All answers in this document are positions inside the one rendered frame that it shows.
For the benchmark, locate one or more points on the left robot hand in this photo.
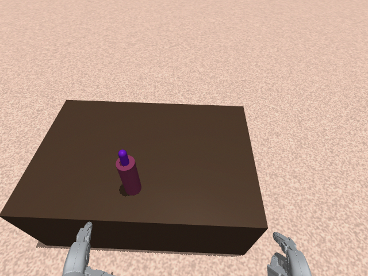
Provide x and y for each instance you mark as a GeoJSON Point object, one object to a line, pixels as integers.
{"type": "Point", "coordinates": [78, 256]}

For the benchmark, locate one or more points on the bottle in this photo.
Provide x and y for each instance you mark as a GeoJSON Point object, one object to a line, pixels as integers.
{"type": "Point", "coordinates": [127, 170]}

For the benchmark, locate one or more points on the right robot hand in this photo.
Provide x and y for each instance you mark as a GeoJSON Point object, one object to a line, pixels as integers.
{"type": "Point", "coordinates": [294, 264]}

